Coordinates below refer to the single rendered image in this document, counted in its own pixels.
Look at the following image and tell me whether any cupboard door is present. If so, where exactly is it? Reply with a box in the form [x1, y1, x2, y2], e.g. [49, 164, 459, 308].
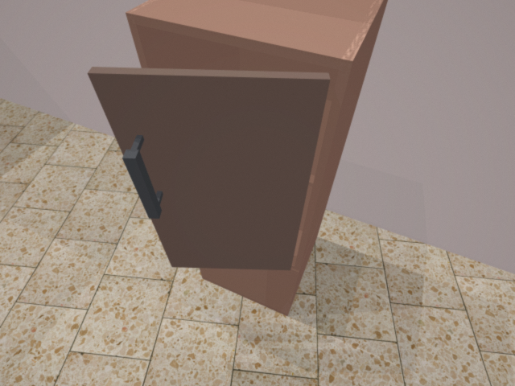
[88, 67, 330, 270]

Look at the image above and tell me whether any handle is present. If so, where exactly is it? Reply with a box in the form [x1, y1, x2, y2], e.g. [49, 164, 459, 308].
[122, 135, 163, 219]

